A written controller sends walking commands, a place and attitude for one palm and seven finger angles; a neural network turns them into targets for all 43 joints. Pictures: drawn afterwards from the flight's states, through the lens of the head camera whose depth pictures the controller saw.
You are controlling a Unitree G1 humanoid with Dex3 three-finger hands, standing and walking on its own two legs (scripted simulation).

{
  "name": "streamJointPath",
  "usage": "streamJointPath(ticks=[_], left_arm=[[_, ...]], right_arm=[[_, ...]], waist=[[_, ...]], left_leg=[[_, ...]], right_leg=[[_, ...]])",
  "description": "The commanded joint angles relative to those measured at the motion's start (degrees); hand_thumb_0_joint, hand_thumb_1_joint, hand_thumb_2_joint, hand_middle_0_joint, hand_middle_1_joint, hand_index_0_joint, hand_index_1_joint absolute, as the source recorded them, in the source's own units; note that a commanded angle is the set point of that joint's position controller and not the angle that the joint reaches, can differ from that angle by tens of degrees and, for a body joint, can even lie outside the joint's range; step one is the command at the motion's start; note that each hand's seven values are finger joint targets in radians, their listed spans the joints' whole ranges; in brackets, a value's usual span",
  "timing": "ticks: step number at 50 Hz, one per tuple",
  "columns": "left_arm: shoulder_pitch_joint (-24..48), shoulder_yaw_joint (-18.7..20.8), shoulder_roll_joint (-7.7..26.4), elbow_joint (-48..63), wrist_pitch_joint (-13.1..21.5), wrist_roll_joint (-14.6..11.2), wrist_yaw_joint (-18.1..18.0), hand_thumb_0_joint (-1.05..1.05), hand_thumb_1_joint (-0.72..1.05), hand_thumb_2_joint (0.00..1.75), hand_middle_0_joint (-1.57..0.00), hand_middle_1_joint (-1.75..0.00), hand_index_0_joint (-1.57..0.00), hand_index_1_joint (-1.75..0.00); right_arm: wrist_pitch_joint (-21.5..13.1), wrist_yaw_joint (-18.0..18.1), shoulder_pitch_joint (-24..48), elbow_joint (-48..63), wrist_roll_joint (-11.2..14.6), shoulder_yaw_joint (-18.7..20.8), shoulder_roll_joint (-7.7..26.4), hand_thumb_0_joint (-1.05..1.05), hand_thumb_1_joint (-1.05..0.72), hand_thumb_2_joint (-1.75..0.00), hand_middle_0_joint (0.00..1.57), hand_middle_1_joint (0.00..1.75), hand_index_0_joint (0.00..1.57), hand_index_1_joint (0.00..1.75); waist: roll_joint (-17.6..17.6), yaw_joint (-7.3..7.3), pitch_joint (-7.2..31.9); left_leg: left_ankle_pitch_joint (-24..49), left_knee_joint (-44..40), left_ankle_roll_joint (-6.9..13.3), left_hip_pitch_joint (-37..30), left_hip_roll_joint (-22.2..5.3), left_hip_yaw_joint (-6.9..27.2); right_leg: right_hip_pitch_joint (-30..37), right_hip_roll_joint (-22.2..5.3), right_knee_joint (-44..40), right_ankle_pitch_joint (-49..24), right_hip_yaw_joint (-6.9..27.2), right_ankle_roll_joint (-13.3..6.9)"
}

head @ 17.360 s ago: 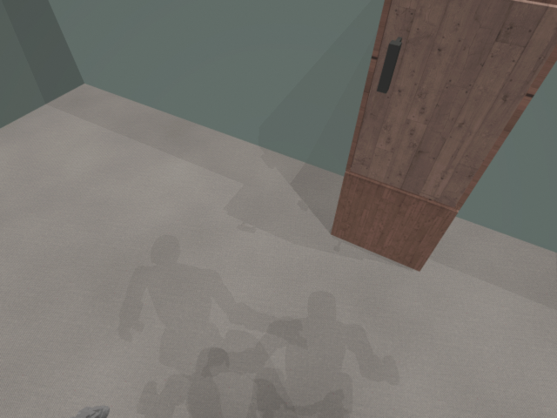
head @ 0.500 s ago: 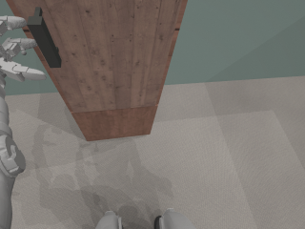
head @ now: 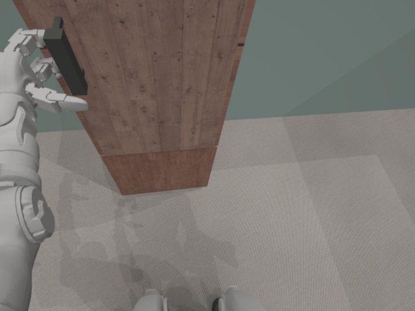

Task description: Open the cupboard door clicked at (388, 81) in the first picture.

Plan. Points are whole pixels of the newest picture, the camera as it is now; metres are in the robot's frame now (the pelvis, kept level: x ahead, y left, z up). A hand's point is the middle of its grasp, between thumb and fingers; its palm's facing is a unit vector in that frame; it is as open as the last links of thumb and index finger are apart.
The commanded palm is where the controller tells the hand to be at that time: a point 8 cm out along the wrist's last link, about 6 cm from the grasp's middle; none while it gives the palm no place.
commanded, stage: slide the fingers in behind the handle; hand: left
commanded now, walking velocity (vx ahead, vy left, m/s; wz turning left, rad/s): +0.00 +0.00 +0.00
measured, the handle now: (69, 57) +0.56 +0.22 +0.11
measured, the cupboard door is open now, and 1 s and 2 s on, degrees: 0 0 0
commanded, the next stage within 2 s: close the thumb around the handle in 0.98 s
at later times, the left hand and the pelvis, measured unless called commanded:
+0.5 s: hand (80, 75) +0.52 +0.19 +0.12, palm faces +0.05 -1.00 +0.01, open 13.9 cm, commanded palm +0.49 +0.23 +0.11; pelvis +0.00 +0.00 +0.00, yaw +0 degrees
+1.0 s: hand (80, 77) +0.51 +0.19 +0.12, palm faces +0.07 -1.00 +0.00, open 14.1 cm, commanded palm +0.49 +0.23 +0.11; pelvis +0.00 +0.00 +0.00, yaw +0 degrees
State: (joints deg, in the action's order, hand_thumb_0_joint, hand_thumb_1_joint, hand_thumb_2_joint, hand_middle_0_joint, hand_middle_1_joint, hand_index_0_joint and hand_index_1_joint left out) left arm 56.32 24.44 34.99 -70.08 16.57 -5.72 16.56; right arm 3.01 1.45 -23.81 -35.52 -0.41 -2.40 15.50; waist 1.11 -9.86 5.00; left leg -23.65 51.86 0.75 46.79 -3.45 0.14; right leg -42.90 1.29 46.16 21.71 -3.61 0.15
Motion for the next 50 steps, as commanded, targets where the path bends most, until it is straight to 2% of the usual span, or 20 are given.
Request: streamJointPath(ticks=[1,3,4,5,8,12,16,19,20,23,24,29,31,35,37,40,42,44,47,50], left_arm=[[26.03,-0.43,13.08,13.01,4.31,0.84,-1.07,0.0,-0.5,0.3,-0.3,-1.2,-0.3,-1.2],[27.72,-2.29,9.8,13.33,4.44,-0.03,-0.85,0.0,-0.5,0.3,-0.3,-1.2,-0.3,-1.2],[27.45,-1.93,9.84,11.55,3.9,-0.51,-0.85,0.0,-0.5,0.3,-0.3,-1.2,-0.3,-1.2],[27.82,0.45,12.74,10.84,3.63,-0.7,-1.17,0.0,-0.5,0.3,-0.3,-1.2,-0.3,-1.2],[28.5,1.18,13.79,13.47,4.35,0.05,-1.96,0.0,-0.5,0.3,-0.3,-1.2,-0.3,-1.2],[27.81,-0.21,11.96,12.93,5.05,0.48,-2.67,0.0,-0.5,0.3,-0.3,-1.2,-0.3,-1.2],[27.4,0.04,11.01,15.47,5.36,-0.29,-2.56,0.0,-0.5,0.3,-0.3,-1.2,-0.3,-1.2],[26.39,-1.93,8.01,12.94,4.85,-0.26,-2.96,0.0,-0.5,0.3,-0.3,-1.2,-0.3,-1.2],[26.79,-1.75,8.28,12.88,4.6,-0.36,-3.27,0.0,-0.5,0.3,-0.3,-1.2,-0.3,-1.2],[25.8,0.46,10.37,15.45,5.24,0.22,-4.41,0.0,-0.5,0.3,-0.3,-1.2,-0.3,-1.2],[25.53,-0.29,8.99,14.73,5.07,0.11,-4.81,0.0,-0.5,0.3,-0.3,-1.2,-0.3,-1.2],[24.82,-2.05,6.21,15.56,5.72,0.1,-5.23,0.0,-0.5,0.3,-0.3,-1.2,-0.3,-1.2],[25.59,-0.74,8.57,15.48,5.81,0.33,-5.22,0.0,-0.5,0.3,-0.3,-1.2,-0.3,-1.2],[25.67,-2.68,5.32,15.73,6.03,0.06,-5.21,0.0,-0.5,0.3,-0.3,-1.2,-0.3,-1.2],[24.6,-0.66,7.53,15.82,6.14,-0.26,-5.35,0.0,-0.5,0.3,-0.3,-1.2,-0.3,-1.2],[24.58,-2.2,5.49,17.71,6.39,-0.15,-5.01,0.0,-0.5,0.3,-0.3,-1.2,-0.3,-1.2],[23.42,-0.95,6.59,16.69,6.28,-0.7,-5.15,0.0,-0.5,0.3,-0.3,-1.2,-0.3,-1.2],[23.73,-3.19,4.28,16.06,5.92,-0.26,-4.97,0.0,-0.5,0.3,-0.3,-1.2,-0.3,-1.2],[24.49,-2.68,4.64,16.48,5.96,-0.24,-5.47,0.0,-0.5,0.3,-0.3,-1.2,-0.3,-1.2],[25.97,-3.66,4.31,13.94,5.31,-0.01,-5.46,0.0,-0.5,0.3,-0.3,-1.2,-0.3,-1.2]], right_arm=[[-0.45,0.33,-10.23,2.08,0.13,3.91,10.55,0.0,-0.9,-0.9,0.2,0.3,0.2,0.3],[-0.51,0.32,-10.11,1.78,0.18,4.02,10.39,0.0,-0.9,-0.9,0.2,0.3,0.2,0.3],[-0.54,0.35,-10.09,1.63,0.19,3.84,10.54,0.0,-0.9,-0.9,0.2,0.3,0.2,0.3],[-0.51,0.49,-10.45,1.58,0.16,3.82,10.96,0.0,-0.9,-0.9,0.2,0.3,0.2,0.3],[-0.83,0.38,-10.35,1.93,-0.02,3.84,10.52,0.0,-0.9,-0.9,0.2,0.3,0.2,0.3],[-0.84,0.19,-10.47,1.86,-0.01,3.86,10.38,0.0,-0.9,-0.9,0.2,0.3,0.2,0.3],[-0.91,-0.07,-10.37,1.98,-0.03,4.22,10.23,0.0,-0.9,-0.9,0.2,0.3,0.2,0.3],[-0.86,-0.12,-10.21,1.48,0.1,4.18,10.0,0.0,-0.9,-0.9,0.2,0.3,0.2,0.3],[-0.89,-0.22,-10.23,1.46,0.05,4.11,10.15,0.0,-0.9,-0.9,0.2,0.3,0.2,0.3],[-0.94,-0.3,-10.25,2.05,-0.14,4.36,9.99,0.0,-0.9,-0.9,0.2,0.3,0.2,0.3],[-0.97,-0.43,-10.24,1.95,-0.12,4.29,9.75,0.0,-0.9,-0.9,0.2,0.3,0.2,0.3],[-1.09,-0.71,-9.69,2.23,-0.11,4.46,9.75,0.0,-0.9,-0.9,0.2,0.3,0.2,0.3],[-0.97,-0.58,-9.85,1.89,-0.04,4.53,10.01,0.0,-0.9,-0.9,0.2,0.3,0.2,0.3],[-1.04,-0.64,-9.66,1.57,-0.11,4.65,9.72,0.0,-0.9,-0.9,0.2,0.3,0.2,0.3],[-1.06,-0.53,-9.93,1.72,-0.2,4.63,10.06,0.0,-0.9,-0.9,0.2,0.3,0.2,0.3],[-1.04,-0.67,-9.36,1.76,-0.05,4.84,9.62,0.0,-0.9,-0.9,0.2,0.3,0.2,0.3],[-0.9,-0.62,-9.49,1.69,-0.12,4.65,9.81,0.0,-0.9,-0.9,0.2,0.3,0.2,0.3],[-0.8,-0.68,-8.93,1.75,0.09,4.56,9.52,0.0,-0.9,-0.9,0.2,0.3,0.2,0.3],[-0.86,-0.56,-9.27,1.61,-0.09,4.75,9.74,0.0,-0.9,-0.9,0.2,0.3,0.2,0.3],[-0.95,-0.43,-9.11,1.16,0.07,4.6,9.87,0.0,-0.9,-0.9,0.2,0.3,0.2,0.3]], waist=[[9.13,-1.02,25.56],[8.98,-1.86,25.29],[7.79,-2.05,23.65],[5.79,-1.75,23.27],[8.88,-0.91,26.58],[6.36,-1.39,24.26],[8.69,-0.67,27.81],[7.14,-1.48,23.75],[6.91,-1.3,23.15],[9.1,0.24,27.62],[7.17,-0.33,26.04],[7.09,-0.31,25.5],[6.69,-0.13,25.06],[7.46,-0.52,25.66],[5.77,-0.04,26.45],[7.91,0.11,27.25],[5.93,0.45,26.12],[7.29,-0.08,24.42],[6.54,-0.18,25.42],[5.24,-1.22,22.9]], left_leg=[[23.97,-4.36,0.72,-23.9,1.41,2.76],[23.8,-4.32,0.74,-24.51,1.37,2.77],[22.0,-4.63,0.81,-23.13,1.39,2.74],[20.88,-4.9,0.97,-21.31,1.46,2.78],[22.6,-4.56,0.94,-22.47,1.75,2.28],[21.65,-4.67,1.12,-21.16,1.75,2.39],[23.22,-4.58,0.9,-23.59,1.79,1.99],[21.97,-4.99,0.9,-22.36,1.6,2.15],[20.78,-5.32,0.94,-21.54,1.76,2.11],[24.28,-4.9,0.73,-23.57,1.89,1.98],[24.25,-4.88,0.89,-22.9,1.86,1.81],[23.08,-5.3,0.8,-22.88,1.95,1.55],[22.34,-5.34,0.8,-22.29,1.88,1.61],[23.86,-5.07,0.67,-24.26,1.8,1.84],[24.8,-5.08,0.91,-23.52,1.99,1.69],[27.14,-4.82,0.55,-25.73,1.73,1.92],[26.99,-5.05,0.68,-24.4,1.84,1.9],[25.72,-5.17,0.58,-24.11,1.85,1.66],[25.79,-5.09,0.69,-25.0,1.82,2.12],[22.39,-5.34,0.77,-22.82,1.88,2.12]], right_leg=[[4.71,2.25,-3.76,-18.26,1.03,-0.94],[3.95,2.33,-3.92,-18.28,1.06,-0.87],[4.09,2.33,-4.24,-17.36,0.97,-0.87],[5.44,2.32,-4.26,-17.14,1.09,-0.82],[6.76,2.1,-3.75,-19.06,1.55,-0.84],[6.87,2.26,-3.99,-18.64,1.44,-0.88],[7.7,2.31,-3.92,-19.93,1.54,-0.87],[5.7,2.3,-4.27,-18.59,1.11,-0.82],[6.21,2.27,-4.51,-17.91,1.23,-0.79],[7.99,2.17,-3.58,-20.48,1.4,-1.08],[7.96,2.24,-3.79,-20.95,1.32,-0.87],[8.15,2.26,-3.92,-20.67,1.33,-0.98],[8.38,2.25,-3.94,-20.06,1.48,-0.99],[6.99,2.27,-3.85,-20.36,1.29,-0.98],[9.05,2.3,-3.77,-22.05,1.5,-1.01],[7.77,2.21,-3.47,-22.57,1.22,-1.02],[9.13,2.33,-3.47,-23.1,1.14,-1.11],[7.43,2.16,-3.74,-21.95,1.11,-1.02],[7.29,2.27,-3.6,-21.45,1.05,-1.14],[6.12,2.07,-4.12,-19.36,1.25,-0.91]])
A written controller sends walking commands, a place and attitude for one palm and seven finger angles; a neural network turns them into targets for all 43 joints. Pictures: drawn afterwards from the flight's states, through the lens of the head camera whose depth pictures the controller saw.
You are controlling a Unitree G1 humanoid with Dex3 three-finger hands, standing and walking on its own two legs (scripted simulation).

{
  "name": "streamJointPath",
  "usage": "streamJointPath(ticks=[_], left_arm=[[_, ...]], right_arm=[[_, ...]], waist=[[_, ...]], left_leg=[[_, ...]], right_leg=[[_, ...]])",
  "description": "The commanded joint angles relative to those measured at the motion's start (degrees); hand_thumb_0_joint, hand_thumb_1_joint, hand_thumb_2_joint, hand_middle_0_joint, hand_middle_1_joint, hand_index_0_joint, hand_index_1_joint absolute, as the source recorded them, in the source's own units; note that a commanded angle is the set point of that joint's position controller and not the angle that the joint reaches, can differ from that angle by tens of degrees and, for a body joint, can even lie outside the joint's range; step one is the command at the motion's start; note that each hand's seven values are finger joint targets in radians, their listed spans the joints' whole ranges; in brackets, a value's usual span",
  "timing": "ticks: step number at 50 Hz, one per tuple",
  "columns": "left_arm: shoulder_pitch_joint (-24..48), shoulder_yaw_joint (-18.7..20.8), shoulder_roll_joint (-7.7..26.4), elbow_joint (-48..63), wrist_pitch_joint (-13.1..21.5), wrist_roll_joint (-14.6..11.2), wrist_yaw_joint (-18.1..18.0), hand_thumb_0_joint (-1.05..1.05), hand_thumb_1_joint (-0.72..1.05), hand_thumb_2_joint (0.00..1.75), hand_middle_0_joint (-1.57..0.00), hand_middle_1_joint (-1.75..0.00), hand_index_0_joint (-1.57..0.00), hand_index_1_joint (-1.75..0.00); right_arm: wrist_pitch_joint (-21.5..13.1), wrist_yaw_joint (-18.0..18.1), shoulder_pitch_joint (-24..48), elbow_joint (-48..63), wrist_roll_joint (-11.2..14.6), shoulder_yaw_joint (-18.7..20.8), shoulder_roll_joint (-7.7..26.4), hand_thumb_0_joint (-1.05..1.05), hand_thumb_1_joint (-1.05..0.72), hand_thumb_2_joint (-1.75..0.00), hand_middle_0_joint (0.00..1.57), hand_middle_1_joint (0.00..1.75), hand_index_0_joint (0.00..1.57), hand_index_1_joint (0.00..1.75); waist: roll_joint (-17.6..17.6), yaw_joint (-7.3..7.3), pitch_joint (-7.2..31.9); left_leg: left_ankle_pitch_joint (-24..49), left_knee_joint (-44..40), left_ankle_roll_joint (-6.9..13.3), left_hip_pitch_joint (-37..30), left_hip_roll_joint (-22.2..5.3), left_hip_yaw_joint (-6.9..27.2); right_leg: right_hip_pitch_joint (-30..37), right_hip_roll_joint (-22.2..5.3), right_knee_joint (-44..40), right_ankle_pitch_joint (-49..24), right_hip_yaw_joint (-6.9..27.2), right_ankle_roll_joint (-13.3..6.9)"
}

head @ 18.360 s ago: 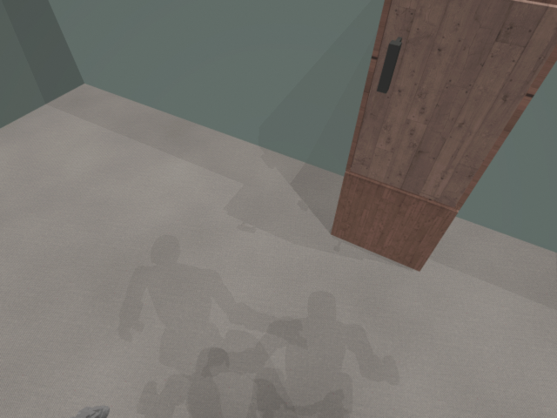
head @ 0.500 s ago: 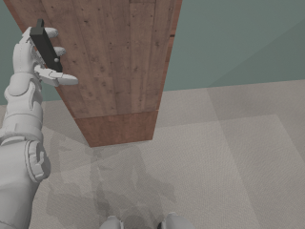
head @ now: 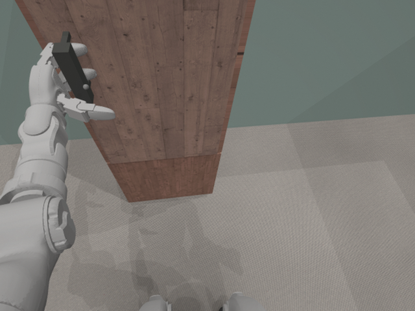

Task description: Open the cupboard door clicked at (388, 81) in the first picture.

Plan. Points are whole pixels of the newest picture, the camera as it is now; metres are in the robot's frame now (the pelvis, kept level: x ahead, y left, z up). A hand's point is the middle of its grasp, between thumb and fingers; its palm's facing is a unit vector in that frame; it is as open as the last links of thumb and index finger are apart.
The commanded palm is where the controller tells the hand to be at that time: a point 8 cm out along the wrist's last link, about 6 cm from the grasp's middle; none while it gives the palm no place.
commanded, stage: close the thumb around the handle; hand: left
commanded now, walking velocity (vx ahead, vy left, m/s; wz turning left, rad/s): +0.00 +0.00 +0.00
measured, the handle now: (76, 69) +0.56 +0.22 +0.11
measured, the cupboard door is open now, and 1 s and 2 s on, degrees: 0 0 15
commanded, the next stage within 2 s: pull the door open along its arc in 0.78 s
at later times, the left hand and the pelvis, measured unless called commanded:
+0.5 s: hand (86, 85) +0.51 +0.20 +0.11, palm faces +0.07 -1.00 +0.00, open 9.1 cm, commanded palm +0.50 +0.23 +0.11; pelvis -0.01 +0.00 +0.00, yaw +0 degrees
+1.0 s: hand (87, 85) +0.51 +0.19 +0.11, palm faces +0.07 -1.00 +0.00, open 5.9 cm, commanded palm +0.48 +0.24 +0.11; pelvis +0.00 +0.00 +0.00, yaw -1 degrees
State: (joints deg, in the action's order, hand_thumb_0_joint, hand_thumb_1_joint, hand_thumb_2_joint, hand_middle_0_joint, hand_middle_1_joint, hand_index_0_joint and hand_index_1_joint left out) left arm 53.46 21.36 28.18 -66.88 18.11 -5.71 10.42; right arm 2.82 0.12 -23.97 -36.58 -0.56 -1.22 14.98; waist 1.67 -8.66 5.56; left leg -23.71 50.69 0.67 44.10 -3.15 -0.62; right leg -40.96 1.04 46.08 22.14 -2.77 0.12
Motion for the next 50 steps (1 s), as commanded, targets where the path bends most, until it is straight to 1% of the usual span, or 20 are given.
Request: streamJointPath(ticks=[1,3,5,7,12,15,16,18,20,25,29,32,33,34,35,41,43,44,46,50], left_arm=[[29.23,-0.64,11.24,10.32,3.62,0.11,0.63,0.0,-0.5,0.3,-0.3,-1.2,-0.3,-1.2],[29.7,0.68,13.39,9.1,3.59,0.47,0.55,0.0,-0.5,0.3,-0.3,-1.2,-0.3,-1.2],[31.13,-0.67,11.33,10.91,3.9,0.36,0.65,0.0,-0.44,0.32,-0.3,-1.21,-0.3,-1.21],[30.11,-0.08,11.44,11.27,4.37,-0.16,0.67,0.0,-0.33,0.37,-0.31,-1.22,-0.31,-1.22],[29.85,0.86,12.88,10.88,4.37,-0.1,0.75,0.0,-0.05,0.49,-0.33,-1.25,-0.33,-1.25],[31.5,-0.86,11.47,9.36,3.73,0.17,0.69,0.0,0.12,0.56,-0.34,-1.27,-0.34,-1.27],[30.72,0.7,13.54,9.71,3.68,0.32,0.63,0.0,0.17,0.59,-0.35,-1.27,-0.35,-1.27],[31.7,-0.01,13.02,10.73,4.03,0.52,0.67,0.0,0.28,0.64,-0.36,-1.28,-0.36,-1.28],[30.82,-0.51,11.76,9.21,3.72,0.09,0.69,0.0,0.4,0.68,-0.36,-1.3,-0.36,-1.3],[32.23,0.26,14.11,7.39,3.13,0.7,0.81,0.0,0.68,0.8,-0.38,-1.33,-0.38,-1.33],[32.54,0.41,13.24,9.91,4.09,0.34,0.61,0.0,0.9,0.9,-0.4,-1.35,-0.4,-1.35],[31.2,1.49,13.97,10.9,4.59,0.03,0.6,0.0,0.9,0.9,-0.4,-1.35,-0.4,-1.35],[31.2,1.18,13.93,11.76,4.63,0.11,0.67,0.0,0.9,0.9,-0.4,-1.35,-0.4,-1.35],[30.45,0.06,12.55,10.66,4.24,0.17,0.89,0.0,0.9,0.9,-0.4,-1.35,-0.4,-1.35],[29.86,1.34,14.24,9.75,3.96,0.28,0.75,0.0,0.9,0.9,-0.4,-1.35,-0.4,-1.35],[29.77,0.99,13.64,11.94,4.15,0.02,0.97,0.0,0.9,0.9,-0.4,-1.35,-0.4,-1.35],[28.77,2.33,15.3,13.01,4.57,0.12,0.87,0.0,0.9,0.9,-0.4,-1.35,-0.4,-1.35],[28.33,0.82,13.14,13.48,4.57,-0.04,0.93,0.0,0.9,0.9,-0.4,-1.35,-0.4,-1.35],[29.12,3.55,17.48,11.97,4.5,0.48,0.78,0.0,0.9,0.9,-0.4,-1.35,-0.4,-1.35],[22.7,3.22,15.16,14.82,4.99,-0.41,1.47,0.0,0.9,0.9,-0.4,-1.35,-0.4,-1.35]], right_arm=[[-0.82,0.97,-8.93,2.17,0.21,3.36,10.38,0.0,-0.9,-0.9,0.2,0.3,0.2,0.3],[-0.86,1.18,-9.24,1.93,0.13,3.24,10.59,0.0,-0.9,-0.9,0.2,0.3,0.2,0.3],[-1.14,1.07,-9.14,2.13,0.03,3.35,10.28,0.0,-0.9,-0.9,0.2,0.3,0.2,0.3],[-1.19,0.95,-9.42,2.27,-0.14,3.36,10.31,0.0,-0.9,-0.9,0.2,0.3,0.2,0.3],[-1.14,1.01,-9.53,2.23,-0.04,3.34,10.61,0.0,-0.9,-0.9,0.2,0.3,0.2,0.3],[-1.19,1.02,-9.46,1.88,0.03,3.14,10.46,0.0,-0.9,-0.9,0.2,0.3,0.2,0.3],[-1.18,1.1,-9.66,1.97,-0.01,3.23,10.76,0.0,-0.9,-0.9,0.2,0.3,0.2,0.3],[-1.18,1.06,-9.74,1.92,-0.1,3.15,10.5,0.0,-0.9,-0.9,0.2,0.3,0.2,0.3],[-1.3,1.0,-9.66,1.93,-0.07,3.09,10.54,0.0,-0.9,-0.9,0.2,0.3,0.2,0.3],[-1.33,1.37,-10.19,1.71,-0.01,2.92,10.83,0.0,-0.9,-0.9,0.2,0.3,0.2,0.3],[-1.67,1.13,-10.46,1.82,-0.33,3.14,10.61,0.0,-0.9,-0.9,0.2,0.3,0.2,0.3],[-1.54,1.02,-10.95,1.83,-0.49,3.22,10.73,0.0,-0.9,-0.9,0.2,0.3,0.2,0.3],[-1.48,0.93,-10.47,1.96,-0.37,3.21,10.67,0.0,-0.9,-0.9,0.2,0.3,0.2,0.3],[-1.43,0.82,-10.32,1.9,-0.24,3.1,10.51,0.0,-0.9,-0.9,0.2,0.3,0.2,0.3],[-1.22,0.92,-10.4,1.84,-0.17,3.19,10.76,0.0,-0.9,-0.9,0.2,0.3,0.2,0.3],[-1.09,0.97,-10.16,2.19,-0.13,3.3,10.63,0.0,-0.9,-0.9,0.2,0.3,0.2,0.3],[-0.89,1.01,-10.2,2.34,-0.2,3.33,10.6,0.0,-0.9,-0.9,0.2,0.3,0.2,0.3],[-0.9,0.9,-9.81,2.46,-0.08,3.39,10.32,0.0,-0.9,-0.9,0.2,0.3,0.2,0.3],[-0.71,1.03,-9.86,2.31,-0.07,3.22,10.79,0.0,-0.9,-0.9,0.2,0.3,0.2,0.3],[-0.56,0.94,-8.82,3.74,0.11,3.44,10.35,0.0,-0.9,-0.9,0.2,0.3,0.2,0.3]], waist=[[4.41,-2.53,22.17],[4.41,-2.44,22.41],[7.34,-2.5,24.21],[6.77,-2.26,25.89],[5.79,-2.07,25.81],[5.24,-3.09,22.73],[5.84,-2.43,23.91],[7.5,-2.49,24.95],[5.64,-2.79,23.28],[4.71,-3.39,22.21],[8.65,-2.73,26.54],[6.02,-2.28,27.34],[7.8,-2.17,27.77],[7.66,-2.37,26.39],[5.57,-2.31,24.72],[6.57,-2.18,25.96],[7.49,-1.38,27.65],[7.84,-1.54,27.14],[7.14,-1.49,25.34],[7.27,0.4,27.4]], left_leg=[[21.48,-4.32,0.91,-19.6,1.62,2.82],[21.37,-4.18,0.91,-19.15,1.65,3.08],[22.91,-3.82,0.68,-21.36,1.63,3.11],[24.93,-3.32,0.71,-22.29,1.64,3.2],[23.6,-3.44,0.85,-20.89,1.71,3.05],[20.74,-3.92,0.93,-19.32,1.67,3.08],[20.96,-3.86,0.88,-19.38,1.66,3.13],[22.74,-3.74,0.69,-20.85,1.59,3.42],[20.95,-3.89,0.77,-19.78,1.57,3.32],[18.41,-3.96,1.08,-17.14,1.71,3.13],[22.23,-3.35,0.64,-21.69,1.51,3.48],[24.2,-3.22,0.82,-21.15,1.54,3.46],[24.58,-3.26,0.7,-21.68,1.55,3.21],[24.13,-3.3,0.69,-21.25,1.6,3.13],[22.46,-3.53,0.79,-19.58,1.47,3.16],[23.94,-3.82,0.79,-20.9,1.56,2.91],[26.43,-3.56,0.68,-21.95,1.51,3.04],[26.91,-3.59,0.58,-22.73,1.42,3.03],[25.02,-3.69,0.74,-20.62,1.52,2.8],[27.98,-3.94,0.58,-22.12,1.48,2.29]], right_leg=[[4.29,2.24,-4.17,-19.24,0.44,-0.84],[4.28,2.12,-3.84,-19.07,0.47,-0.93],[3.2,2.1,-3.68,-19.31,0.43,-1.0],[3.91,2.3,-3.33,-20.7,0.4,-1.07],[4.89,2.35,-3.43,-20.55,0.53,-1.04],[3.45,2.35,-4.05,-18.35,0.44,-0.81],[3.93,2.29,-3.86,-18.41,0.54,-0.94],[3.44,2.24,-3.47,-19.08,0.36,-1.04],[3.07,2.41,-3.98,-17.82,0.26,-0.94],[3.4,2.19,-4.24,-16.67,0.63,-0.76],[2.32,2.33,-3.61,-17.83,0.37,-1.03],[4.56,2.6,-3.25,-20.24,0.26,-1.0],[4.49,2.52,-3.3,-20.76,0.37,-0.96],[4.05,2.55,-3.48,-20.44,0.3,-0.98],[4.24,2.57,-3.72,-19.41,0.26,-0.9],[5.25,2.57,-3.7,-20.96,0.34,-0.91],[6.07,2.51,-3.2,-22.69,0.39,-1.03],[5.38,2.62,-3.35,-22.61,0.25,-1.0],[5.89,2.64,-3.53,-21.94,0.56,-0.92],[7.99,2.56,-3.18,-24.18,0.39,-1.07]])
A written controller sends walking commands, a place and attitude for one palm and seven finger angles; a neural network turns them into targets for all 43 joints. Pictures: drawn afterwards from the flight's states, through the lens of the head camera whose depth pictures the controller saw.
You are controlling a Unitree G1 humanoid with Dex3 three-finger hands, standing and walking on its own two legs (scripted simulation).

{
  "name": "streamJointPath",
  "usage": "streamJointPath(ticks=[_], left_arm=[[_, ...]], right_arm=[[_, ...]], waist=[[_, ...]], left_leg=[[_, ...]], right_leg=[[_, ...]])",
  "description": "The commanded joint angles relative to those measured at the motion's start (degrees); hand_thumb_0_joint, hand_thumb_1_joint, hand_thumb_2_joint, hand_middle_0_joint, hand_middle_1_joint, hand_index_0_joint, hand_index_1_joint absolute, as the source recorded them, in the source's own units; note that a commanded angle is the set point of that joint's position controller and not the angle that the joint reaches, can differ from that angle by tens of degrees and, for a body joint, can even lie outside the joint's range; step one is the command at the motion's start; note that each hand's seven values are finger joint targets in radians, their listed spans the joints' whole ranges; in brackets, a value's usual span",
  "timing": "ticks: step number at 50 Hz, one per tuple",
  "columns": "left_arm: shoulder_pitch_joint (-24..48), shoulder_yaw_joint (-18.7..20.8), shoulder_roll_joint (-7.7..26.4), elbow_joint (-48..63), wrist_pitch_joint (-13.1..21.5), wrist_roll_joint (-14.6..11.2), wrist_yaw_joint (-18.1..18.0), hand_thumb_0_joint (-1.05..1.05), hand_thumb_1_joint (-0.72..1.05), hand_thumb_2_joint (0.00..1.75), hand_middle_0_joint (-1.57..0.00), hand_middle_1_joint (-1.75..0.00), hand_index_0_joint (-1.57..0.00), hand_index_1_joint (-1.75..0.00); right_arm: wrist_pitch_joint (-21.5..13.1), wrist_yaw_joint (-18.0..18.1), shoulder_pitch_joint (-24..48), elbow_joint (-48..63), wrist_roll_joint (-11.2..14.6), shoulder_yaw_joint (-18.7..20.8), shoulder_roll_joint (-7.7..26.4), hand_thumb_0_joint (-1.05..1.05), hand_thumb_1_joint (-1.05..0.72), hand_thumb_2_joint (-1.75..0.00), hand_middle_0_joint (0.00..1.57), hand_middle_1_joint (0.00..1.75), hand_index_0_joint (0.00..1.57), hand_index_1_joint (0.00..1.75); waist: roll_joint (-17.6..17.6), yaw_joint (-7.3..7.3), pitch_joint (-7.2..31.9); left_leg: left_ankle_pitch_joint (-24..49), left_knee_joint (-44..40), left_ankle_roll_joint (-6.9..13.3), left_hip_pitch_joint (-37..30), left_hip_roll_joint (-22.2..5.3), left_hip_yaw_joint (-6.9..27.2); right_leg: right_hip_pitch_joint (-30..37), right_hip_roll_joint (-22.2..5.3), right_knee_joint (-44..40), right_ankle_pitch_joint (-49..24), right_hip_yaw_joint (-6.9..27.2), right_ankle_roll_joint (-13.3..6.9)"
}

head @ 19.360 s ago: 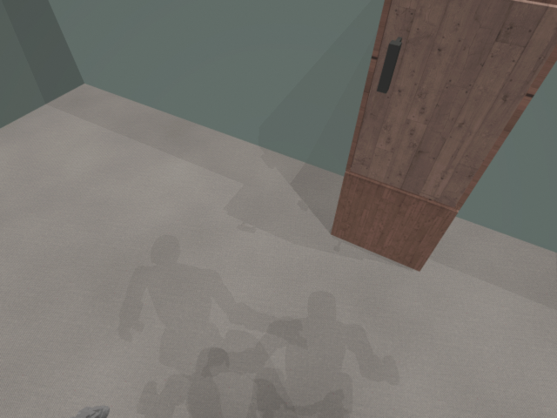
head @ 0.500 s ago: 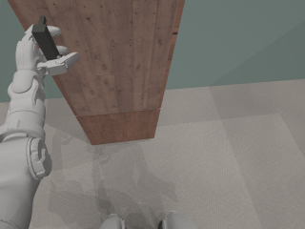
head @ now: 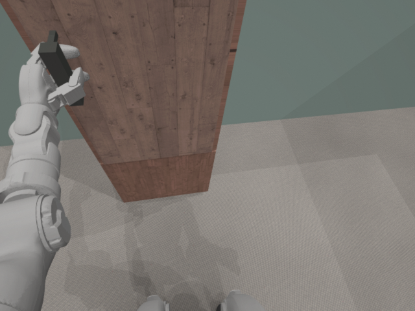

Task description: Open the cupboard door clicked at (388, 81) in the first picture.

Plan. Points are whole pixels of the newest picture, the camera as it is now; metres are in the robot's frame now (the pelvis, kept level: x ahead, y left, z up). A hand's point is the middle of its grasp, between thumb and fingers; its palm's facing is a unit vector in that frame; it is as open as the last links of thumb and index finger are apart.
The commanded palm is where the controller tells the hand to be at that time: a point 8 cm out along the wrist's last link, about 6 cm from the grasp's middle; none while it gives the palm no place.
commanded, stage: pull the door open along its arc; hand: left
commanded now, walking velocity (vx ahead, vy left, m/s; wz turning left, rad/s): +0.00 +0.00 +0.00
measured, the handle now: (65, 69) +0.55 +0.23 +0.11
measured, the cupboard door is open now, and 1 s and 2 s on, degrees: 0 15 42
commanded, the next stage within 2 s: open thumb and fingers to let go in 1.76 s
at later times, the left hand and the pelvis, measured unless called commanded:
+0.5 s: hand (86, 119) +0.43 +0.17 +0.11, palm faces +0.29 -0.95 +0.09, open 6.3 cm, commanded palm +0.40 +0.22 +0.11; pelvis +0.01 +0.00 +0.01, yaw +1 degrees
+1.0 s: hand (95, 117) +0.44 +0.16 +0.11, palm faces +0.53 -0.85 +0.00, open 6.0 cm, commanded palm +0.38 +0.19 +0.11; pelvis -0.02 -0.02 +0.01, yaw +2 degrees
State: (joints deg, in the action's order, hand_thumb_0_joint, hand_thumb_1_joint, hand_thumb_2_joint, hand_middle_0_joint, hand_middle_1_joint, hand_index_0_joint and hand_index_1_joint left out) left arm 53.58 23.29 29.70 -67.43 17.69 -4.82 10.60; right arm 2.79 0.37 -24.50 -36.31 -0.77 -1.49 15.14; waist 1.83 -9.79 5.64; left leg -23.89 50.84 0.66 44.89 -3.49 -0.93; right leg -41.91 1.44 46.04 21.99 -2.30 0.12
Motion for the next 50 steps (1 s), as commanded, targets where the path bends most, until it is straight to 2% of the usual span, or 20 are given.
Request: streamJointPath(ticks=[1,7,11,14,17,18,19,20,21,22,25,27,31,32,36,37,40,45,47,50], left_arm=[[20.68,1.15,13.1,15.76,5.24,-1.57,1.48,0.0,0.9,0.9,-0.4,-1.35,-0.4,-1.35],[7.34,1.29,10.18,24.83,4.01,-4.33,1.75,0.0,0.9,0.9,-0.4,-1.35,-0.4,-1.35],[-4.56,-0.83,5.06,33.99,2.24,-6.57,1.38,0.0,0.9,0.9,-0.4,-1.35,-0.4,-1.35],[-13.63,-1.86,2.5,42.6,1.18,-7.88,0.91,0.0,0.9,0.9,-0.4,-1.35,-0.4,-1.35],[-10.23,-3.98,0.7,46.52,0.16,-7.62,-0.97,0.0,0.9,0.9,-0.4,-1.35,-0.4,-1.35],[-8.61,-4.07,0.41,45.88,-0.27,-7.11,-1.69,0.0,0.9,0.9,-0.4,-1.35,-0.4,-1.35],[-3.92,2.1,-1.49,48.19,-1.03,-9.72,-9.52,0.0,0.9,0.9,-0.4,-1.35,-0.4,-1.35],[-3.48,-1.36,-6.13,45.79,-2.29,-8.1,-14.26,0.0,0.9,0.9,-0.4,-1.35,-0.4,-1.35],[-1.99,-2.26,-7.2,43.27,-2.94,-6.13,-17.52,0.0,0.9,0.9,-0.4,-1.35,-0.4,-1.35],[2.56,-1.24,-6.26,43.46,-2.72,-4.15,-21.72,0.0,0.9,0.9,-0.4,-1.35,-0.4,-1.35],[4.49,-5.03,-11.23,42.89,-2.1,2.47,-30.43,0.0,0.9,0.9,-0.4,-1.35,-0.4,-1.35],[6.89,-6.28,-12.55,42.67,-1.19,5.38,-34.45,0.0,0.9,0.9,-0.4,-1.35,-0.4,-1.35],[10.11,-8.44,-15.83,38.04,-0.33,7.45,-38.94,0.0,0.9,0.9,-0.4,-1.35,-0.4,-1.35],[10.25,-8.8,-15.88,36.18,-0.09,8.23,-39.37,0.0,0.9,0.9,-0.4,-1.35,-0.4,-1.35],[13.52,-9.19,-14.76,34.26,2.18,9.09,-38.69,0.0,0.9,0.9,-0.4,-1.35,-0.4,-1.35],[13.84,-8.73,-14.0,33.3,2.65,9.15,-38.43,0.0,0.9,0.9,-0.4,-1.35,-0.4,-1.35],[15.07,-8.17,-13.56,31.89,4.03,7.82,-37.36,0.0,0.9,0.9,-0.4,-1.35,-0.4,-1.35],[15.73,-6.86,-12.31,29.37,5.47,6.69,-36.61,0.0,0.9,0.9,-0.4,-1.35,-0.4,-1.35],[14.86,-5.95,-11.59,29.19,6.2,6.29,-36.42,0.0,0.9,0.9,-0.4,-1.35,-0.4,-1.35],[10.38,-6.8,-13.22,30.16,6.85,5.96,-35.98,0.0,0.9,0.9,-0.4,-1.35,-0.4,-1.35]], right_arm=[[-0.46,0.61,-8.0,3.88,0.38,3.7,10.1,0.0,-0.9,-0.9,0.2,0.3,0.2,0.3],[-0.15,0.21,-5.8,6.69,1.26,4.22,9.62,0.0,-0.9,-0.9,0.2,0.3,0.2,0.3],[-0.65,-0.18,-2.96,8.61,2.19,4.56,8.61,0.0,-0.9,-0.9,0.2,0.3,0.2,0.3],[-1.57,-0.46,-0.73,9.65,2.53,4.59,7.95,0.0,-0.9,-0.9,0.2,0.3,0.2,0.3],[-2.15,0.06,0.53,8.88,2.57,4.54,7.93,0.0,-0.9,-0.9,0.2,0.3,0.2,0.3],[-2.21,0.28,1.02,8.45,2.56,4.63,7.82,0.0,-0.9,-0.9,0.2,0.3,0.2,0.3],[-2.91,0.43,2.93,8.13,2.19,4.35,6.01,0.0,-0.9,-0.9,0.2,0.3,0.2,0.3],[-3.47,0.35,3.25,7.12,1.65,4.23,5.83,0.0,-0.9,-0.9,0.2,0.3,0.2,0.3],[-3.86,0.23,2.61,5.89,1.22,4.24,6.04,0.0,-0.9,-0.9,0.2,0.3,0.2,0.3],[-4.14,0.25,2.59,4.89,0.51,4.2,6.04,0.0,-0.9,-0.9,0.2,0.3,0.2,0.3],[-4.75,-0.51,3.61,4.01,-1.17,4.37,4.93,0.0,-0.9,-0.9,0.2,0.3,0.2,0.3],[-4.83,-0.67,3.26,3.3,-2.03,4.68,4.81,0.0,-0.9,-0.9,0.2,0.3,0.2,0.3],[-5.04,-0.52,4.89,2.86,-2.66,4.67,4.52,0.0,-0.9,-0.9,0.2,0.3,0.2,0.3],[-5.08,-0.33,4.64,2.59,-2.85,4.73,4.6,0.0,-0.9,-0.9,0.2,0.3,0.2,0.3],[-5.3,-0.02,4.43,2.06,-3.0,4.78,4.57,0.0,-0.9,-0.9,0.2,0.3,0.2,0.3],[-5.3,0.16,4.08,1.81,-3.05,4.82,4.67,0.0,-0.9,-0.9,0.2,0.3,0.2,0.3],[-5.49,0.36,3.63,1.09,-2.83,4.83,4.63,0.0,-0.9,-0.9,0.2,0.3,0.2,0.3],[-5.66,0.49,2.42,0.08,-2.8,4.97,4.99,0.0,-0.9,-0.9,0.2,0.3,0.2,0.3],[-5.7,0.5,1.81,-0.1,-2.85,5.17,5.16,0.0,-0.9,-0.9,0.2,0.3,0.2,0.3],[-5.83,0.14,2.01,0.29,-2.58,5.38,5.15,0.0,-0.9,-0.9,0.2,0.3,0.2,0.3]], waist=[[7.31,2.03,27.29],[4.26,4.83,28.45],[2.05,6.58,26.06],[3.14,8.05,25.18],[1.04,6.1,20.38],[2.28,5.74,19.58],[1.8,9.34,18.89],[1.78,7.37,17.34],[0.32,6.27,15.89],[-1.1,5.99,15.86],[3.26,6.05,20.46],[0.39,5.37,22.99],[-0.56,4.54,21.53],[-2.55,3.98,20.56],[-0.26,3.82,21.11],[-1.74,3.6,21.21],[-0.37,3.59,21.13],[-1.61,3.49,20.64],[-3.01,3.97,20.98],[-1.65,5.01,20.81]], left_leg=[[28.89,-4.12,0.55,-23.08,1.85,2.33],[33.81,-5.31,0.95,-23.13,1.99,1.21],[35.27,-7.23,1.13,-22.85,2.0,-0.01],[38.24,-8.23,1.13,-24.44,1.97,-0.58],[34.46,-8.95,1.01,-24.5,2.0,-0.32],[33.07,-9.18,0.83,-24.79,2.12,-0.28],[31.76,-9.42,0.17,-22.39,2.74,-0.11],[29.72,-9.52,-0.26,-22.78,2.72,-0.01],[27.51,-9.47,-0.45,-21.95,2.64,0.43],[26.19,-9.01,-0.22,-21.06,2.78,0.57],[26.49,-8.14,-0.59,-22.75,3.04,0.64],[26.28,-7.47,-0.49,-22.94,2.95,1.2],[19.89,-8.03,-0.31,-20.03,3.31,0.68],[18.73,-8.25,-0.13,-19.5,3.2,1.09],[16.56,-8.6,0.07,-19.09,3.35,0.72],[15.87,-8.61,0.29,-18.69,3.35,0.91],[15.36,-8.83,0.37,-18.53,3.51,0.51],[13.47,-9.64,0.72,-17.53,3.76,0.12],[13.58,-10.02,0.78,-17.29,3.75,0.21],[13.85,-10.68,0.62,-18.13,3.61,-0.16]], right_leg=[[9.54,2.2,-3.13,-24.84,-0.05,-1.12],[16.46,2.25,-3.38,-31.13,0.09,-1.15],[20.81,1.82,-4.53,-34.6,0.1,-0.96],[23.15,1.39,-4.96,-37.48,0.29,-0.86],[21.2,1.51,-6.09,-34.56,-0.11,-0.65],[20.02,1.37,-6.34,-33.39,0.04,-0.6],[20.25,1.31,-6.78,-31.35,-0.74,-0.63],[18.84,1.35,-6.64,-29.46,-1.09,-0.47],[17.14,1.21,-6.52,-27.41,-1.36,-0.45],[16.83,1.0,-6.46,-26.35,-1.05,-0.41],[15.7,0.26,-5.0,-24.8,-0.81,-0.86],[15.8,0.31,-4.73,-24.17,-0.77,-0.93],[15.47,0.09,-5.84,-20.49,-0.32,-0.86],[15.06,0.22,-6.17,-19.39,-0.43,-0.79],[15.26,-0.03,-6.63,-18.03,0.22,-0.93],[15.5,0.06,-6.92,-17.51,0.34,-0.84],[16.05,0.0,-7.49,-17.52,0.79,-0.84],[17.02,-0.07,-8.75,-16.09,1.14,-0.56],[18.1,0.1,-9.02,-16.08,1.14,-0.56],[18.07,0.21,-9.05,-15.55,0.85,-0.89]])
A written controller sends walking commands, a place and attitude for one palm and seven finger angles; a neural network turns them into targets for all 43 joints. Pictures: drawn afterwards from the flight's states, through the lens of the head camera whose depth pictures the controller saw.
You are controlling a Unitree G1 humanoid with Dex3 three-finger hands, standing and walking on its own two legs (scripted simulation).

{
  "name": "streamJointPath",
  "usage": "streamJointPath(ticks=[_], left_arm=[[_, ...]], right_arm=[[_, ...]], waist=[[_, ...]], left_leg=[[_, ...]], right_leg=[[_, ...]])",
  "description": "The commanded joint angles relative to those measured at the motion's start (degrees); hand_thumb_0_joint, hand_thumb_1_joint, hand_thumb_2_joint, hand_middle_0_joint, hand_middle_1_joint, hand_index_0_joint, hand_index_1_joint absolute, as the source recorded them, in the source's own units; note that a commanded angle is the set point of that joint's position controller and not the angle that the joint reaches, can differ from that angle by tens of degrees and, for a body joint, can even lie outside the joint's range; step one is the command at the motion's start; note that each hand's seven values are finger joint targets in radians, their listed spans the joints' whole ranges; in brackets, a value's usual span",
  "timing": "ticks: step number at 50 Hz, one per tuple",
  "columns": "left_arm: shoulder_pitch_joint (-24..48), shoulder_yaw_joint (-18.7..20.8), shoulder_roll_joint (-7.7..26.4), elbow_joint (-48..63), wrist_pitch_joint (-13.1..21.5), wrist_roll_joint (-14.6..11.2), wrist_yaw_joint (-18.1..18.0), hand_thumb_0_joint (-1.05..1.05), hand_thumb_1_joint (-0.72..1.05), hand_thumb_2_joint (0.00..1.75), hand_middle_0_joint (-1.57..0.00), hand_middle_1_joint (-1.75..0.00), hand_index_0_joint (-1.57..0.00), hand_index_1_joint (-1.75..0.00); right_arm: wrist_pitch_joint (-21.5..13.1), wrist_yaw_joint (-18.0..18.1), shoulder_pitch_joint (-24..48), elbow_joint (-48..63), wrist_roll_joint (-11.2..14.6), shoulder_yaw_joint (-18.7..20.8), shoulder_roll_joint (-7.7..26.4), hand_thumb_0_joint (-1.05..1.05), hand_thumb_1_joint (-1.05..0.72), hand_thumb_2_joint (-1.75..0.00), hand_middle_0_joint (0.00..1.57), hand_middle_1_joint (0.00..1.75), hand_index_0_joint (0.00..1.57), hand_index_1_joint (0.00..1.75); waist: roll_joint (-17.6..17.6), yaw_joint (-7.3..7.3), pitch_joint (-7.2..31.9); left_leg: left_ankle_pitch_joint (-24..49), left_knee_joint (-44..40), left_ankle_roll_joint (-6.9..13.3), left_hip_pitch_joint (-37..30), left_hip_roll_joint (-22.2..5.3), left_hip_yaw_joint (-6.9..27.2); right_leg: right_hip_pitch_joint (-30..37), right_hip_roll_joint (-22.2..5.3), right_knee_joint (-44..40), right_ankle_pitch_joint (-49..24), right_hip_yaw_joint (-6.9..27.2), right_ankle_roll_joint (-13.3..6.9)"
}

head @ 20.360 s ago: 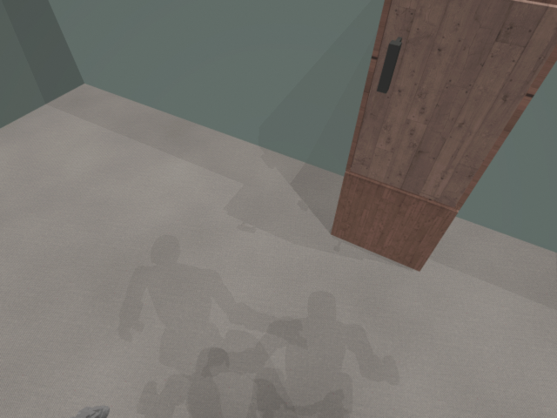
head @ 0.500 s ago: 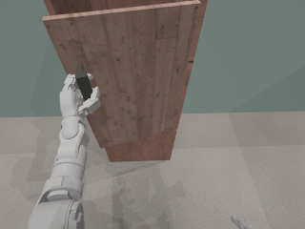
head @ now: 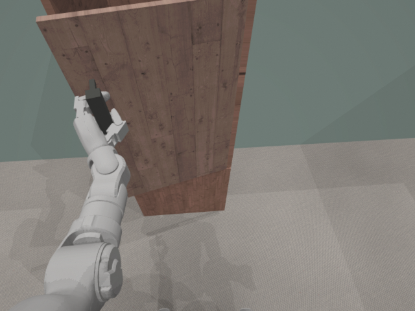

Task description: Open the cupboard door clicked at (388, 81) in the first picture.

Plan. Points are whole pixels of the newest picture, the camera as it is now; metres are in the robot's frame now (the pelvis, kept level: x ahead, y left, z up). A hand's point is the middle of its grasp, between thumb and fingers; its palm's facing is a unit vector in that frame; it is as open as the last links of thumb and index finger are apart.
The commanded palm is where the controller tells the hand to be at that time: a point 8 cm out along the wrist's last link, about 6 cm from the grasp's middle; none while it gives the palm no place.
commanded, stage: pull the door open along its arc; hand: left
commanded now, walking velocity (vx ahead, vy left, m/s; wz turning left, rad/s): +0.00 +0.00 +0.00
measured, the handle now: (102, 111) +0.50 +0.21 +0.10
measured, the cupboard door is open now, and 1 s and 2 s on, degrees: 15 42 41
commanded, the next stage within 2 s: open thumb and fingers to let go in 0.76 s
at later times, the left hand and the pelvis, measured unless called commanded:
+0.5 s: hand (145, 163) +0.36 +0.10 +0.10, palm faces +0.40 -0.91 +0.06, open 6.6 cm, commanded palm +0.29 +0.14 +0.10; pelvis +0.03 +0.01 +0.01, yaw -1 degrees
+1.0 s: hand (160, 171) +0.34 +0.08 +0.10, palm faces +0.44 -0.90 -0.04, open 6.6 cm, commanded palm +0.30 +0.12 +0.10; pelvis +0.03 -0.02 +0.01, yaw +3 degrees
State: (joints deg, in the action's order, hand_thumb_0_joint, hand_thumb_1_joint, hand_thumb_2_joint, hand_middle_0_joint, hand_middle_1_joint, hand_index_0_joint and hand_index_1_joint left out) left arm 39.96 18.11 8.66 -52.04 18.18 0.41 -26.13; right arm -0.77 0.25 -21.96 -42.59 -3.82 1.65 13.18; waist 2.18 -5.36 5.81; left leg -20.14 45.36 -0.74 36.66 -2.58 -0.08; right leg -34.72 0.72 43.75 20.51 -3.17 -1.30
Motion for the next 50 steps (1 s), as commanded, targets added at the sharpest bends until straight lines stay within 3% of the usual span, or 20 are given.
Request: streamJointPath(ticks=[1,7,8,12,14,15,19,23,25,27,29,32,34,38,39,43,46,50], left_arm=[[22.46,-1.5,7.41,15.64,6.44,0.29,0.8,0.0,0.9,0.9,-0.4,-1.35,-0.4,-1.35],[10.3,-4.61,2.81,22.91,5.15,-0.93,0.84,0.0,0.9,0.9,-0.4,-1.35,-0.4,-1.35],[7.36,-5.79,1.45,24.27,4.47,-1.01,0.75,0.0,0.9,0.9,-0.4,-1.35,-0.4,-1.35],[-2.09,-9.26,-1.97,33.84,1.89,-1.29,0.22,0.0,0.9,0.9,-0.4,-1.35,-0.4,-1.35],[-8.02,-12.53,-5.24,40.68,0.41,-1.55,0.1,0.0,0.9,0.9,-0.4,-1.35,-0.4,-1.35],[-10.77,-13.5,-6.14,43.33,-0.58,-1.55,-0.25,0.0,0.9,0.9,-0.4,-1.35,-0.4,-1.35],[-19.57,-18.74,-10.81,54.64,-4.75,-0.8,-2.09,0.0,0.9,0.9,-0.4,-1.35,-0.4,-1.35],[-27.96,-25.27,-15.56,61.55,-9.83,2.43,-4.88,0.0,0.9,0.9,-0.4,-1.35,-0.4,-1.35],[-29.06,-28.23,-17.62,64.87,-12.15,4.54,-6.39,0.0,0.9,0.9,-0.4,-1.35,-0.4,-1.35],[-32.99,-31.19,-19.69,66.38,-14.42,6.51,-7.81,0.0,0.9,0.9,-0.4,-1.35,-0.4,-1.35],[-36.74,-34.27,-22.84,69.25,-16.51,6.25,-8.1,0.0,0.9,0.9,-0.4,-1.35,-0.4,-1.35],[-43.15,-36.68,-24.66,72.82,-19.22,4.75,-7.23,0.0,0.9,0.9,-0.4,-1.35,-0.4,-1.35],[-40.33,-35.52,-23.12,73.99,-20.37,4.26,-7.3,0.0,0.9,0.9,-0.4,-1.35,-0.4,-1.35],[-30.79,-31.52,-19.58,69.71,-21.0,5.04,-9.16,0.0,0.9,0.9,-0.4,-1.35,-0.4,-1.35],[-27.71,-30.53,-18.69,68.72,-20.83,5.29,-9.53,0.0,0.9,0.9,-0.4,-1.35,-0.4,-1.35],[-26.6,-30.24,-18.81,66.12,-19.78,5.14,-8.69,0.0,0.9,0.9,-0.4,-1.35,-0.4,-1.35],[-26.46,-29.61,-18.12,64.98,-18.45,4.73,-7.05,0.0,0.69,0.81,-0.38,-1.33,-0.38,-1.33],[-21.88,-28.15,-16.77,62.37,-16.36,4.29,-6.16,0.0,0.41,0.69,-0.36,-1.3,-0.36,-1.3]], right_arm=[[-2.41,0.1,-0.49,6.9,0.47,2.35,7.2,0.0,-0.9,-0.9,0.2,0.3,0.2,0.3],[-3.12,-0.71,1.01,8.98,1.01,2.73,7.27,0.0,-0.9,-0.9,0.2,0.3,0.2,0.3],[-3.18,-0.88,1.67,9.44,1.26,2.69,7.11,0.0,-0.9,-0.9,0.2,0.3,0.2,0.3],[-3.41,-1.3,3.76,11.39,1.48,2.68,6.7,0.0,-0.9,-0.9,0.2,0.3,0.2,0.3],[-3.5,-1.71,5.64,12.92,1.63,2.49,6.17,0.0,-0.9,-0.9,0.2,0.3,0.2,0.3],[-3.41,-1.79,6.37,13.46,1.56,2.34,5.96,0.0,-0.9,-0.9,0.2,0.3,0.2,0.3],[-2.72,-1.81,10.08,15.89,1.47,1.77,4.75,0.0,-0.9,-0.9,0.2,0.3,0.2,0.3],[-0.99,-1.61,12.79,17.69,1.07,1.01,3.47,0.0,-0.9,-0.9,0.2,0.3,0.2,0.3],[-0.01,-1.5,13.98,18.19,0.83,0.85,2.81,0.0,-0.9,-0.9,0.2,0.3,0.2,0.3],[0.85,-1.63,14.65,18.74,0.57,0.77,2.37,0.0,-0.9,-0.9,0.2,0.3,0.2,0.3],[1.76,-2.02,16.22,19.42,0.96,0.27,1.71,0.0,-0.9,-0.9,0.2,0.3,0.2,0.3],[2.85,-2.46,17.79,20.03,1.56,-0.1,1.3,0.0,-0.9,-0.9,0.2,0.3,0.2,0.3],[3.73,-2.32,18.42,19.7,1.65,-0.54,1.38,0.0,-0.9,-0.9,0.2,0.3,0.2,0.3],[4.53,-1.03,19.45,18.31,1.1,-1.01,1.36,0.0,-0.9,-0.9,0.2,0.3,0.2,0.3],[4.63,-0.61,19.45,17.85,0.9,-1.12,1.29,0.0,-0.9,-0.9,0.2,0.3,0.2,0.3],[4.36,0.37,18.49,17.51,0.68,-0.79,1.18,0.0,-0.9,-0.9,0.2,0.3,0.2,0.3],[4.17,1.05,18.0,17.31,0.7,-0.76,1.07,0.0,-0.9,-0.9,0.2,0.3,0.2,0.3],[3.2,1.72,17.98,16.55,0.59,-0.8,1.42,0.0,-0.9,-0.9,0.2,0.3,0.2,0.3]], waist=[[-1.64,0.94,20.94],[-2.17,3.04,20.01],[-1.04,3.38,19.15],[-2.17,4.7,18.68],[-1.7,5.49,17.52],[-3.18,5.77,17.33],[-3.97,6.28,14.89],[-5.61,5.97,11.53],[-3.93,5.68,11.48],[-5.35,5.57,11.02],[-2.9,6.08,11.51],[-3.99,6.35,11.94],[-2.48,5.98,10.76],[-3.79,5.26,8.6],[-3.76,5.2,9.42],[-6.97,5.3,12.25],[-7.53,5.52,12.56],[-7.99,5.07,11.31]], left_leg=[[10.85,-5.21,2.1,-10.31,2.77,-1.39],[13.12,-6.7,1.74,-12.17,2.24,-1.72],[14.01,-6.98,1.66,-12.93,2.06,-1.91],[17.61,-7.83,1.47,-15.23,1.65,-2.03],[19.48,-8.29,1.44,-16.5,1.53,-2.26],[19.99,-8.57,1.38,-16.78,1.48,-2.17],[22.25,-8.96,1.21,-18.84,1.28,-2.29],[22.56,-8.95,1.15,-19.76,1.18,-1.59],[23.16,-8.29,1.02,-20.84,1.29,-1.41],[24.23,-7.44,1.05,-21.18,1.13,-0.84],[25.56,-7.14,0.92,-21.92,1.27,-0.58],[28.27,-6.19,0.94,-22.98,1.1,-0.24],[27.91,-6.07,0.73,-22.38,1.46,-0.13],[23.64,-5.31,0.78,-20.19,2.37,0.4],[22.69,-5.17,0.79,-19.82,2.62,0.46],[21.73,-4.96,1.08,-19.56,3.05,0.27],[20.42,-5.27,1.09,-18.86,3.4,0.05],[16.28,-5.94,1.36,-17.98,3.48,0.07]], right_leg=[[11.47,1.03,-6.93,-15.02,1.79,0.54],[13.48,1.33,-7.36,-15.93,1.0,0.04],[13.23,1.35,-7.22,-16.53,0.77,-0.09],[15.73,1.31,-7.24,-19.34,0.13,-0.26],[16.68,1.08,-7.19,-20.92,-0.16,-0.29],[17.63,0.99,-7.23,-21.57,-0.34,-0.23],[19.16,0.39,-7.6,-23.75,-0.51,-0.1],[19.22,-0.05,-7.96,-24.0,-0.88,-0.13],[18.68,-0.25,-7.7,-24.5,-0.98,-0.31],[18.6,-0.25,-7.45,-25.43,-1.26,-0.48],[19.07,-0.3,-6.84,-26.76,-1.54,-0.77],[20.98,-0.36,-6.87,-30.93,-1.69,-0.7],[20.41,-0.58,-6.48,-32.12,-1.58,-0.65],[17.87,-0.85,-6.45,-29.6,-1.01,-0.47],[17.66,-1.02,-6.2,-28.95,-0.75,-0.41],[19.01,-1.8,-6.45,-31.2,0.24,0.45],[20.34,-2.38,-7.21,-32.08,1.06,0.88],[18.87,-2.8,-8.99,-26.46,1.97,1.22]])
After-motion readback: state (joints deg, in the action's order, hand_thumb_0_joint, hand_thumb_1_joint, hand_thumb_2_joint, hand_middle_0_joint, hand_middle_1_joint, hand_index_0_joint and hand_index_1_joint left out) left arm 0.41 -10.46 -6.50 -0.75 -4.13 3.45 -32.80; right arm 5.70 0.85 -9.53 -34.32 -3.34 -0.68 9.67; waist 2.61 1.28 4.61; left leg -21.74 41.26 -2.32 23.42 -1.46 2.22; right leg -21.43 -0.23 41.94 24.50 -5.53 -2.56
